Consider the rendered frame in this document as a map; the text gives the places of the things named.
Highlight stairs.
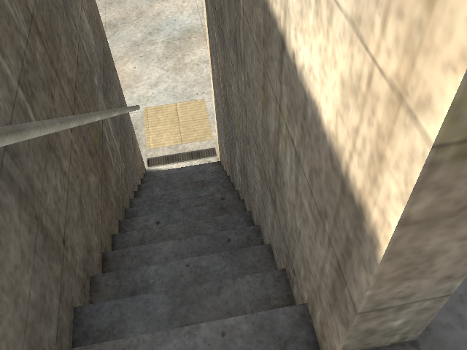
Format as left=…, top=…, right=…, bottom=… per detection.
left=66, top=157, right=320, bottom=350

